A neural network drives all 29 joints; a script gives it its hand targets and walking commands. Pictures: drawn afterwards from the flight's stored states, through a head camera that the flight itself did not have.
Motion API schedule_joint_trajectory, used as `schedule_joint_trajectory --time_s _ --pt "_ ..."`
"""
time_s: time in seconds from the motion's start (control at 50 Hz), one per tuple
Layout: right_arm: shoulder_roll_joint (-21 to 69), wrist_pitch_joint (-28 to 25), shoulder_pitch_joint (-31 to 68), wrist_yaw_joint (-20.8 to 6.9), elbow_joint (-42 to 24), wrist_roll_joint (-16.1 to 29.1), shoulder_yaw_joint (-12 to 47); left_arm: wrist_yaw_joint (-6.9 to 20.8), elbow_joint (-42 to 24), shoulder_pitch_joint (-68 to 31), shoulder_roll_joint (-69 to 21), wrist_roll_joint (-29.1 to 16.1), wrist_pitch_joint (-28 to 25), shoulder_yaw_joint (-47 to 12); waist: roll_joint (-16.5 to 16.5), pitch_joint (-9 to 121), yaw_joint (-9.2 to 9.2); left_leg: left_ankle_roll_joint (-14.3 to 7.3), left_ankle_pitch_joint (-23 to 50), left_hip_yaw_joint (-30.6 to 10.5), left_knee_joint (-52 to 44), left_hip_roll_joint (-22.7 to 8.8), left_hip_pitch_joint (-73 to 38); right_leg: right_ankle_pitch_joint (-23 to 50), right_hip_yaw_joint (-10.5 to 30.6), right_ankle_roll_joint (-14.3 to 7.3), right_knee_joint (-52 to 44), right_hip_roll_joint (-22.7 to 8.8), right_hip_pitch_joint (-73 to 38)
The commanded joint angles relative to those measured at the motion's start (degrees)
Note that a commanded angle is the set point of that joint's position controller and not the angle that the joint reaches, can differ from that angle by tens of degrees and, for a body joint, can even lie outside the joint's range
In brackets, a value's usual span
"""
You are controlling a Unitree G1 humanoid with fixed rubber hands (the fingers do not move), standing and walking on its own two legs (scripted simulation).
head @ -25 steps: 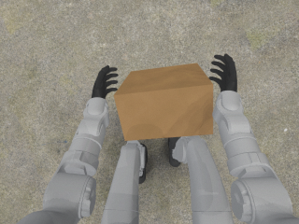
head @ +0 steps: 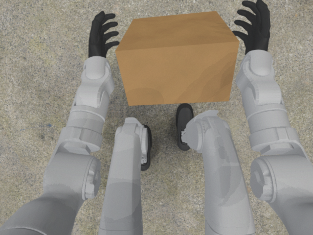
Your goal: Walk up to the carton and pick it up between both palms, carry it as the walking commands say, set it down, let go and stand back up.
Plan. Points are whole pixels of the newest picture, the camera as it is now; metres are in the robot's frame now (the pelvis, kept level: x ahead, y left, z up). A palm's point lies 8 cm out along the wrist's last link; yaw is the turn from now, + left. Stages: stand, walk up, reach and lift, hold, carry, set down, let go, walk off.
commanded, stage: set down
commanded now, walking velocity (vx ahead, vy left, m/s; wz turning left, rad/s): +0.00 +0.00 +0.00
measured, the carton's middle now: (175, 55) +0.47 -0.03 -0.29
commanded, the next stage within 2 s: none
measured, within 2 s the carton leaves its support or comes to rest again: neither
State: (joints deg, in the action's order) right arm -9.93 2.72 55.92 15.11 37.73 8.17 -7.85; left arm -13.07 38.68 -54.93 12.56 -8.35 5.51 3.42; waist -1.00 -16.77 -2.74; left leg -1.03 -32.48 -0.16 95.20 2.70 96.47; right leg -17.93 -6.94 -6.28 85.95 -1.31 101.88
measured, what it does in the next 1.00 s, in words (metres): lowers itself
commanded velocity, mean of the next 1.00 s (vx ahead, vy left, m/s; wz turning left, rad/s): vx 0.00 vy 0.00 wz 0.00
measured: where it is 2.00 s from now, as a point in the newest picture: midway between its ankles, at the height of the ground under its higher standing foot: (163, 145)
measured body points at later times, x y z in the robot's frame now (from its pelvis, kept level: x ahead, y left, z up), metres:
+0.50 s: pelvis -0.03 -0.01 -0.07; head +0.32 -0.03 +0.19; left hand +0.52 +0.13 -0.23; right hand +0.51 -0.20 -0.22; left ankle +0.08 +0.11 -0.51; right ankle +0.16 -0.08 -0.51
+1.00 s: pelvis -0.02 -0.01 -0.14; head +0.34 -0.04 +0.12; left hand +0.56 +0.11 -0.28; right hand +0.56 -0.22 -0.26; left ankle +0.08 +0.11 -0.51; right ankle +0.16 -0.08 -0.51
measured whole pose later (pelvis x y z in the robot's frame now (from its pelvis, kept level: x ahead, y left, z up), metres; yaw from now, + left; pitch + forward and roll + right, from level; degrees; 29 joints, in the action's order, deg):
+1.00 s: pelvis -0.02 -0.01 -0.14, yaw +1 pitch +29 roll +2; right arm -18.3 13.2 88.6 5.4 56.2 4.8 -15.0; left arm 4.4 51.0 -80.8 19.0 -4.3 13.5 10.8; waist -1.5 -26.4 -4.1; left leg 0.3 -38.0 1.9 122.9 2.7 114.3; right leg -20.1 -6.9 -8.6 113.4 -2.4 122.7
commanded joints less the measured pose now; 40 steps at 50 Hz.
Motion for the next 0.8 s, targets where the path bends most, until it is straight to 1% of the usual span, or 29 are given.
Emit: schedule_joint_trajectory --time_s 0.0,0.06,0.08,0.12,0.14,0.18,0.2,0.24,0.26,0.28,0.32,0.36,0.42,0.44,0.46,0.48,0.5,0.52,0.54,0.56,0.62,0.64,0.66,0.68,0.7,0.72,0.74,0.76,0.78 --pt "13.31 1.14 27.79 -7.87 -13.85 7.87 19.33 6.06 -19.56 -36.79 -18.53 -6.86 -1.94 -19.93 -4.47 106.35 -1.92 -1.44 16.40 -1.81 -6.05 4.79 -17.27 18.78 11.56 2.97 4.96 5.46 -60.90" --pt "10.92 2.17 33.30 -7.72 -22.34 10.99 20.69 5.13 -28.10 -42.94 -15.90 -7.87 -1.03 -19.84 -3.86 119.99 -1.84 -1.38 18.32 -0.98 -3.43 4.89 -23.26 21.45 12.56 3.11 6.93 4.75 -69.06" --pt "10.34 3.06 33.61 -7.32 -21.62 11.26 20.82 4.84 -29.67 -44.45 -15.24 -8.01 -0.49 -19.40 -4.16 121.30 -1.83 -1.28 18.24 -1.08 -2.82 4.74 -22.76 21.64 13.16 3.09 7.43 4.79 -70.64" --pt "5.59 4.40 35.62 -6.70 -21.14 11.33 19.37 4.15 -29.25 -46.46 -12.47 -9.07 0.82 -19.25 -2.77 122.77 -3.78 -1.18 16.59 -1.07 -1.43 4.37 -24.13 20.18 13.02 3.27 8.41 4.21 -71.90" --pt "4.33 5.41 36.58 -6.40 -22.62 11.78 19.58 3.91 -29.92 -47.01 -11.31 -9.58 1.97 -18.97 -2.03 125.53 -3.83 -1.16 16.07 -0.76 -1.11 4.26 -25.55 19.28 12.74 3.34 8.83 3.87 -73.17" --pt "5.07 6.60 39.17 -6.06 -23.35 12.92 20.67 3.95 -31.45 -51.17 -10.27 -9.71 2.77 -19.35 -2.68 120.48 -2.76 -1.39 13.34 0.06 -0.71 3.83 -21.24 17.20 14.15 3.19 9.15 3.68 -73.12" --pt "4.33 7.14 41.43 -5.88 -21.77 12.70 19.80 4.09 -29.86 -53.00 -9.52 -9.60 3.10 -18.49 -2.47 115.42 -2.68 -1.62 9.41 0.29 -0.37 3.56 -17.38 12.39 15.17 2.83 8.78 3.56 -71.10" --pt "5.45 7.35 46.46 -6.14 -16.06 11.80 19.13 4.96 -20.42 -55.25 -9.66 -9.51 3.51 -17.91 -1.54 101.88 -2.40 -2.03 4.61 0.42 0.03 2.99 -10.13 5.45 14.80 2.86 8.38 3.56 -62.45" --pt "7.57 7.66 47.45 -6.55 -8.93 10.30 19.05 5.55 -14.57 -56.06 -9.68 -8.88 3.46 -16.40 -1.19 93.25 -1.44 -2.28 1.61 0.03 -0.53 2.83 -5.45 1.35 14.39 2.69 8.14 3.67 -56.33" --pt "10.47 7.26 49.94 -6.98 -7.75 9.97 19.12 6.39 -11.45 -57.35 -11.71 -8.71 3.25 -16.38 -1.22 90.75 -1.18 -2.14 0.98 -0.01 -0.06 2.86 -3.76 -0.55 14.86 2.62 8.15 3.70 -54.55" --pt "14.02 7.67 52.33 -7.97 1.31 7.35 17.24 8.63 -1.98 -59.12 -15.12 -6.61 3.64 -13.67 -0.82 80.33 -1.33 -1.65 -3.77 0.41 0.99 2.77 3.20 -7.13 15.14 2.45 8.06 3.91 -48.59" --pt "21.42 7.16 55.94 -9.64 2.57 6.04 16.68 11.23 0.45 -61.83 -21.45 -4.68 3.36 -11.71 0.54 80.73 -1.00 -1.68 -3.82 0.16 2.79 3.09 4.43 -7.91 15.20 2.59 9.53 4.33 -47.14" --pt "32.35 6.63 57.84 -12.86 9.19 2.97 13.33 15.61 5.32 -64.01 -30.62 -1.62 2.63 -8.13 0.63 79.42 -0.86 -1.75 -3.03 0.59 6.07 3.45 8.03 -6.70 15.37 2.66 12.26 5.30 -44.66" --pt "34.48 6.52 59.27 -13.70 9.71 1.92 12.06 16.83 3.96 -66.38 -33.21 -1.67 2.40 -7.66 0.49 79.44 -1.75 -1.80 -2.68 0.63 6.77 3.82 9.16 -6.09 15.02 2.56 13.26 5.67 -43.96" --pt "37.30 6.66 59.40 -14.64 11.04 1.43 12.15 18.03 4.26 -65.82 -34.74 -0.89 2.19 -7.23 -0.08 78.88 -0.54 -1.86 -2.03 0.92 7.65 3.80 11.72 -4.84 15.93 2.46 13.74 5.85 -44.61" --pt "38.04 6.61 61.84 -15.24 9.16 0.75 12.48 18.97 4.24 -67.49 -36.52 -0.66 2.32 -6.56 1.33 80.21 -0.56 -1.85 -1.58 1.13 8.01 3.95 12.63 -4.42 15.56 2.64 14.31 6.04 -45.37" --pt "38.33 6.36 64.07 -15.44 7.02 0.67 13.01 19.64 2.89 -67.99 -37.84 -1.39 2.23 -7.27 1.23 82.37 -1.06 -1.95 0.39 0.98 8.32 4.19 12.00 -1.95 14.90 2.80 15.49 6.12 -45.88" --pt "40.12 6.93 63.90 -15.84 6.89 1.37 14.10 20.10 0.30 -69.93 -37.11 -1.73 2.07 -7.40 2.56 85.09 -0.54 -1.93 1.12 1.31 9.55 3.99 12.59 -0.61 15.61 2.98 16.17 5.94 -48.40" --pt "40.71 6.98 65.06 -15.96 4.99 2.63 15.43 20.49 -2.60 -71.25 -38.27 -3.09 1.97 -8.77 1.04 90.34 0.16 -1.38 3.03 2.37 10.79 4.09 13.37 2.94 17.12 2.52 16.87 5.73 -53.33" --pt "41.92 7.07 65.44 -15.77 2.05 3.98 17.04 20.39 -6.33 -73.21 -37.45 -4.72 1.64 -10.32 2.45 96.69 -0.25 -1.35 5.33 2.74 11.80 4.33 12.80 8.04 17.28 2.59 18.03 5.65 -58.68" --pt "45.01 7.92 62.23 -14.81 0.31 7.61 20.82 19.14 -19.95 -80.56 -34.82 -10.01 0.20 -16.47 1.42 113.53 -1.11 -0.98 10.65 3.45 13.83 4.65 9.66 20.56 17.92 2.53 21.51 5.42 -71.02" --pt "45.02 8.73 58.25 -14.75 5.01 7.09 21.03 18.94 -17.36 -79.57 -34.28 -10.43 0.56 -16.83 2.72 111.70 -2.46 -0.82 8.45 3.35 14.02 4.33 11.78 21.18 18.01 2.52 21.38 4.92 -72.25" --pt "44.80 9.74 56.15 -14.96 9.45 6.60 20.22 19.27 -11.81 -76.13 -33.08 -8.98 1.61 -15.55 2.53 103.28 -1.36 -1.00 4.67 3.71 14.19 3.65 15.04 15.40 18.91 2.87 20.14 5.01 -68.74" --pt "44.26 10.56 54.72 -15.73 13.35 4.31 17.75 20.48 -6.35 -73.79 -33.57 -7.29 2.61 -13.36 3.57 93.60 -1.77 -1.28 0.54 3.34 13.96 3.32 18.56 9.19 18.75 3.13 19.11 5.01 -63.29" --pt "44.02 11.28 56.00 -16.65 15.49 2.96 15.67 21.74 -2.91 -72.80 -34.10 -5.92 3.66 -11.34 2.70 85.09 -0.82 -1.48 -2.87 3.47 14.19 2.91 22.42 2.45 19.52 3.05 18.42 5.05 -57.94" --pt "44.44 11.70 55.96 -17.64 17.52 0.91 13.28 22.80 -0.13 -72.25 -34.71 -3.80 4.18 -8.58 3.62 77.21 -0.83 -1.90 -5.32 2.93 13.95 2.65 24.92 -2.46 19.25 3.17 17.90 5.26 -51.61" --pt "45.32 11.83 57.80 -18.41 16.43 0.67 12.49 23.76 -0.25 -72.52 -33.71 -2.50 4.33 -6.46 3.87 73.94 0.96 -1.81 -5.55 3.04 14.71 2.20 27.81 -4.12 20.60 3.06 17.95 5.25 -50.59" --pt "46.21 12.06 58.57 -19.12 16.75 0.09 11.68 24.30 -1.00 -73.43 -34.01 -1.51 4.33 -5.10 4.03 72.01 1.53 -1.73 -5.37 3.20 15.21 2.20 29.17 -5.03 21.28 3.00 17.98 5.28 -49.41" --pt "45.17 12.22 58.46 -19.77 17.74 -1.21 10.54 24.83 0.48 -72.94 -34.08 -0.87 4.74 -4.71 4.63 68.14 0.40 -1.83 -5.94 2.80 14.82 2.23 29.44 -5.44 19.12 3.16 19.07 5.62 -45.70"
